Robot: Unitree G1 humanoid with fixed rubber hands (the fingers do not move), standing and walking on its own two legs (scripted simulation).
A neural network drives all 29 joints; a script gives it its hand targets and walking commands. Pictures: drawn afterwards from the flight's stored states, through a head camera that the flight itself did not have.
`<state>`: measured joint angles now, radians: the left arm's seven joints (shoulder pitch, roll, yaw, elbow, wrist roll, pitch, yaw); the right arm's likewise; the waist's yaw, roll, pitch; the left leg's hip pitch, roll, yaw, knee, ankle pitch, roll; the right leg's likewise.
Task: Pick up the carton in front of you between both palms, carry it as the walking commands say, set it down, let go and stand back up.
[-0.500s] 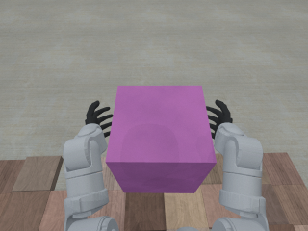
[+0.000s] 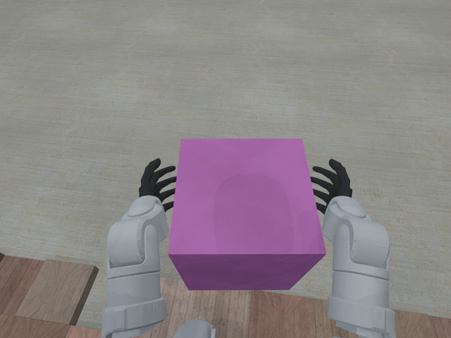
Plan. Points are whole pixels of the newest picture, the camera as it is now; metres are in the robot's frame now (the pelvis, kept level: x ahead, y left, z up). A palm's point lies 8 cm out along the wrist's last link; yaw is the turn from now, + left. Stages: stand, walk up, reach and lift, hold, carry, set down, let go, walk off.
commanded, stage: carry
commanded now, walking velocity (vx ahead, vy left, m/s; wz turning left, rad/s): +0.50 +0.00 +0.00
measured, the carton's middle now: (240, 221) +0.33 +0.02 +0.00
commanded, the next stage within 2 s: none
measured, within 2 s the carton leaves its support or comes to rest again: neither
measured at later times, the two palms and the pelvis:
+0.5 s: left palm (161, 69) +0.64 +0.22 +0.13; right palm (299, 74) +0.62 -0.09 +0.14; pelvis +0.29 +0.06 -0.01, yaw -1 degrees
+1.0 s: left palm (195, 53) +0.91 +0.19 +0.02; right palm (291, 54) +0.94 -0.12 +0.02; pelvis +0.61 +0.02 -0.04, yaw +2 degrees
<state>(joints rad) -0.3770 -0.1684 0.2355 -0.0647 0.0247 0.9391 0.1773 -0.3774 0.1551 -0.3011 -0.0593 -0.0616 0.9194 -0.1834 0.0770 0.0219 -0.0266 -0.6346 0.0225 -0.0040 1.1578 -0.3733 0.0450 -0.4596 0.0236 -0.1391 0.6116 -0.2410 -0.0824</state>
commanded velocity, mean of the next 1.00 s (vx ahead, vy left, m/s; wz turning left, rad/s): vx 0.50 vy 0.00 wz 0.00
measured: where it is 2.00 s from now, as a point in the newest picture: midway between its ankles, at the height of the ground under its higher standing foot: (239, 149)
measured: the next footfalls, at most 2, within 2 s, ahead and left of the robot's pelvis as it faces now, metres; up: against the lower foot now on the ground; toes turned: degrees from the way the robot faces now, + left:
left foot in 0.26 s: +0.29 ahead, +0.13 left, -0.03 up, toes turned +2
right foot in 0.76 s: +0.65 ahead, -0.03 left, -0.05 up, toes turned -5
